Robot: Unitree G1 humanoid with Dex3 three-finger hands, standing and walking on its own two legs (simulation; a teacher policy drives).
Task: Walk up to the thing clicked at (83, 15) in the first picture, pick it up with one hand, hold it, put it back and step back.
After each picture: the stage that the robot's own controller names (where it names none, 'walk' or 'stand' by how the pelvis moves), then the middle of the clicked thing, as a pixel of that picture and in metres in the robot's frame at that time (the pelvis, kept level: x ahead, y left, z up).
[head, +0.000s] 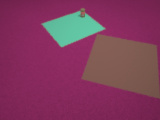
stand; (82, 13) +2.08 +0.06 -0.72
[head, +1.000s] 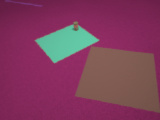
walk; (75, 26) +1.96 +0.23 -0.71
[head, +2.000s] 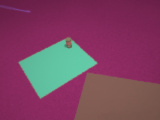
walk; (68, 42) +1.41 +0.29 -0.72
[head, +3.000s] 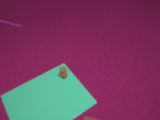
walk; (63, 72) +0.97 +0.26 -0.72
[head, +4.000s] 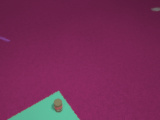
walk; (58, 105) +0.63 +0.20 -0.70
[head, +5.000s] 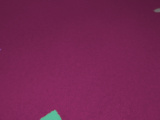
stand; out of the picture +0.42 +0.20 -0.70
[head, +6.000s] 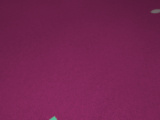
walk; out of the picture +0.39 +0.20 -0.72
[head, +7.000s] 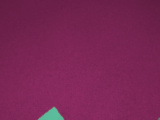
stand; out of the picture +0.31 +0.23 -0.68
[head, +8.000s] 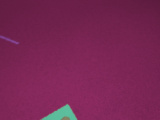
walk; out of the picture +0.43 +0.17 -0.67
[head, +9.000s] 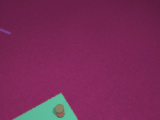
walk; (60, 111) +0.49 +0.18 -0.67
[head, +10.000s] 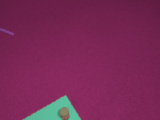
walk; (64, 114) +0.46 +0.15 -0.69
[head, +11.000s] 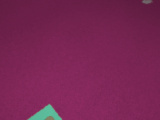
stand; out of the picture +0.44 +0.19 -0.70
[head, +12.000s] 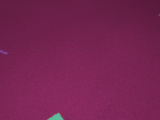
stand; out of the picture +0.43 +0.19 -0.72
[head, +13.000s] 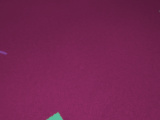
stand; out of the picture +0.42 +0.21 -0.72
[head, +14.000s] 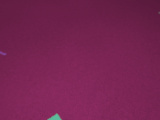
stand; out of the picture +0.42 +0.21 -0.72
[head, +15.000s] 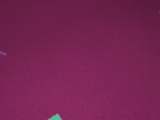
stand; out of the picture +0.41 +0.21 -0.72
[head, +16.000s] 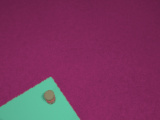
go down; (50, 97) +0.45 +0.20 -0.59
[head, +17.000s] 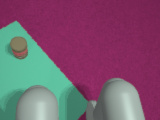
go down; (19, 48) +0.52 +0.21 -0.30
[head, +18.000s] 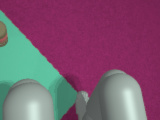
close in; out of the picture +0.52 +0.22 -0.27
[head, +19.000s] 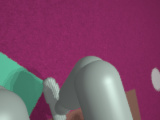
close in; out of the picture +0.50 +0.26 -0.24
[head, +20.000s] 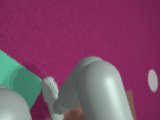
close; out of the picture +0.50 +0.26 -0.25
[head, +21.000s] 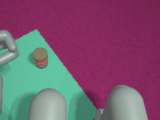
lift; (41, 58) +0.50 +0.17 -0.33
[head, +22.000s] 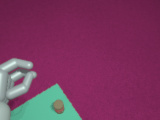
lift; (59, 106) +0.45 +0.16 -0.59
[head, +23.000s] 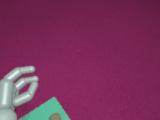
go down; (56, 119) +0.42 +0.18 -0.66
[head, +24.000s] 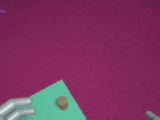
stand; (62, 103) +0.44 +0.15 -0.59
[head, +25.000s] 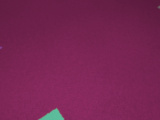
stand; out of the picture +0.41 +0.16 -0.66
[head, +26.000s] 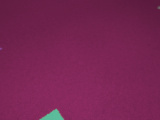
stand; out of the picture +0.41 +0.16 -0.66
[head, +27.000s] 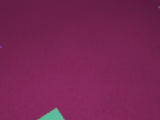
stand; out of the picture +0.41 +0.16 -0.66
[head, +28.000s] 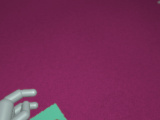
hold; out of the picture +0.42 +0.16 -0.65
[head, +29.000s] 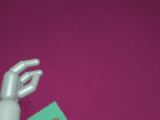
hold; out of the picture +0.41 +0.18 -0.67
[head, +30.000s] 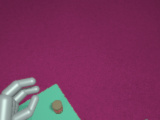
stand; (57, 107) +0.44 +0.17 -0.61
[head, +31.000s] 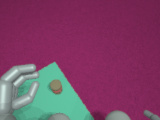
close; (56, 87) +0.45 +0.16 -0.51
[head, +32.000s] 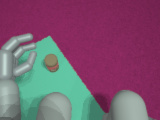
stand; (52, 63) +0.51 +0.15 -0.37
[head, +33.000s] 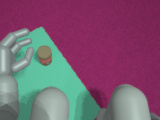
close; (45, 56) +0.51 +0.15 -0.33
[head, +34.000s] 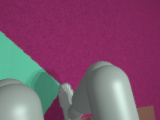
hold; out of the picture +0.50 +0.22 -0.25
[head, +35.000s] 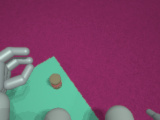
close in; (56, 81) +0.48 +0.16 -0.47
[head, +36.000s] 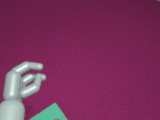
close; out of the picture +0.42 +0.17 -0.67
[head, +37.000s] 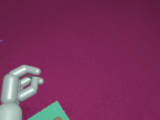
hold; out of the picture +0.42 +0.17 -0.67
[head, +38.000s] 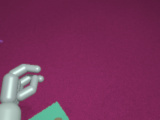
close; out of the picture +0.42 +0.17 -0.68
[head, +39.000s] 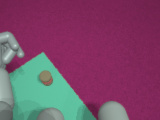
crouch; (46, 78) +0.48 +0.16 -0.48
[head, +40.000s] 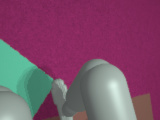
lower; out of the picture +0.51 +0.22 -0.25
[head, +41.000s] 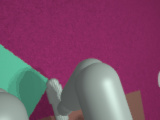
lower; out of the picture +0.50 +0.24 -0.26
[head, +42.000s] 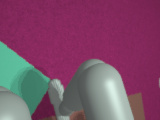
lower; out of the picture +0.50 +0.23 -0.26
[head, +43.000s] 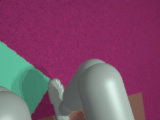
lower; out of the picture +0.50 +0.23 -0.26
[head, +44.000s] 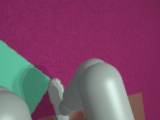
rest; out of the picture +0.50 +0.23 -0.27
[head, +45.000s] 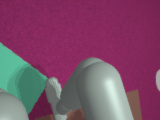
withdraw; out of the picture +0.51 +0.24 -0.26
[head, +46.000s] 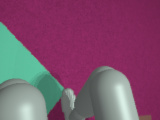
stand; out of the picture +0.50 +0.21 -0.27
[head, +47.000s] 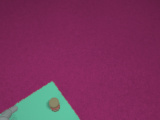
stand; (54, 104) +0.45 +0.16 -0.60
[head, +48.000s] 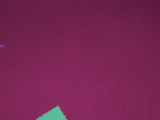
stand; out of the picture +0.42 +0.16 -0.67
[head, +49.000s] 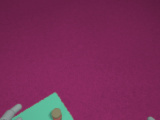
withdraw; (57, 115) +0.44 +0.16 -0.63
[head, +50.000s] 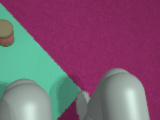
stand; (4, 34) +0.52 +0.19 -0.25
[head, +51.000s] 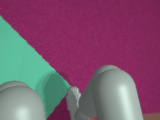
hold; out of the picture +0.51 +0.21 -0.26
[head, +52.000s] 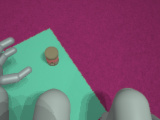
stand; (52, 56) +0.52 +0.15 -0.34
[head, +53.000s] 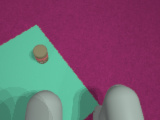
stand; (41, 54) +0.52 +0.15 -0.36
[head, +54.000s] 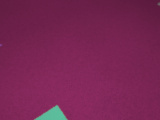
stand; out of the picture +0.43 +0.15 -0.65
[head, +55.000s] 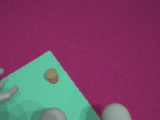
open; (52, 76) +0.49 +0.15 -0.48
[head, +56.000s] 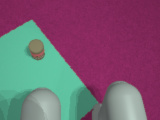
lower; (37, 50) +0.53 +0.16 -0.33
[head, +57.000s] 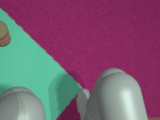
stand; out of the picture +0.51 +0.19 -0.27
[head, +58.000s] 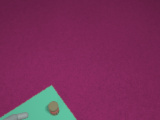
withdraw; (54, 108) +0.46 +0.15 -0.61
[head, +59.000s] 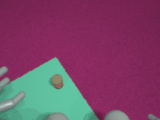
withdraw; (57, 82) +0.48 +0.15 -0.51
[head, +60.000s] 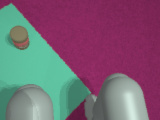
hold; (20, 38) +0.53 +0.17 -0.29
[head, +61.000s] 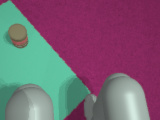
rise; (19, 37) +0.52 +0.18 -0.29
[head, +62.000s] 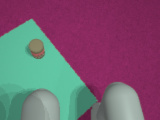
lower; (37, 49) +0.53 +0.16 -0.35
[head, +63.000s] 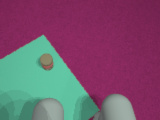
stand; (47, 62) +0.51 +0.15 -0.44
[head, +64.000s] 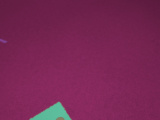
withdraw; out of the picture +0.44 +0.15 -0.66
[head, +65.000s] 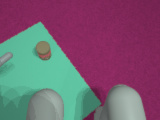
open; (44, 51) +0.53 +0.15 -0.36
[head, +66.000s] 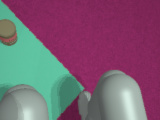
rise; (7, 33) +0.53 +0.19 -0.27
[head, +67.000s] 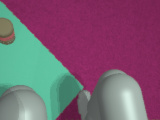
lower; (4, 32) +0.53 +0.19 -0.27
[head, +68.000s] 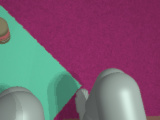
lower; out of the picture +0.53 +0.19 -0.27
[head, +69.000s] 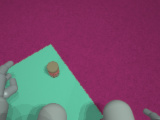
walk; (53, 69) +0.52 +0.15 -0.46
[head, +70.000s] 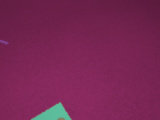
stand; out of the picture +0.45 +0.15 -0.66
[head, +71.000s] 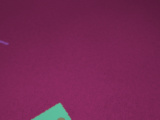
stand; out of the picture +0.45 +0.15 -0.66
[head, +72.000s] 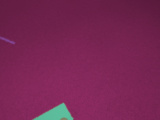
stand; out of the picture +0.45 +0.15 -0.68
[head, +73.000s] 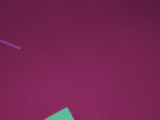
stand; out of the picture +0.45 +0.14 -0.72
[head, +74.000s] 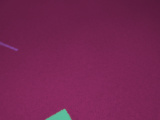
stand; out of the picture +0.44 +0.15 -0.73
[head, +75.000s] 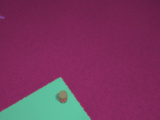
walk; (63, 97) +0.53 +0.11 -0.71
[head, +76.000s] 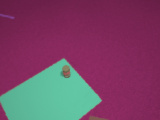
walk; (66, 71) +0.84 +0.23 -0.70
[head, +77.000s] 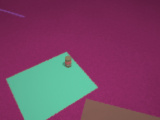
stand; (68, 61) +1.10 +0.16 -0.71
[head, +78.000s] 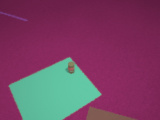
stand; (71, 67) +1.04 +0.14 -0.72
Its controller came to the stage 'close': yes
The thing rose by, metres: 0.01
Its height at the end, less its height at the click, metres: +0.00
